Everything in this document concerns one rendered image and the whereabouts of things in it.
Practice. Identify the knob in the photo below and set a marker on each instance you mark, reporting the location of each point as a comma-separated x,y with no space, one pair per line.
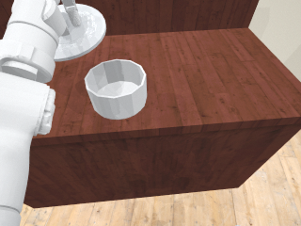
66,18

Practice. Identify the left robot forearm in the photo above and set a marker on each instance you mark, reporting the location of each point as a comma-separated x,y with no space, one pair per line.
28,47

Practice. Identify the robot left upper arm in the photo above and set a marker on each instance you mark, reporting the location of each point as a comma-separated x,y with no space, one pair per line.
26,109

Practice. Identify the robot left hand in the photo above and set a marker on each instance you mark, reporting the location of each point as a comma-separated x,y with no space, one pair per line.
72,13

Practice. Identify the table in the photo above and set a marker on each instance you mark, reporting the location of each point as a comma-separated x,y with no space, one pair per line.
219,105

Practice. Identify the pot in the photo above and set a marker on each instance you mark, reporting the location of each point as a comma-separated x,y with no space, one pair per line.
117,88

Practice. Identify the lid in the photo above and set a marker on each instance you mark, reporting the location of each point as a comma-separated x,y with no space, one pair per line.
83,38

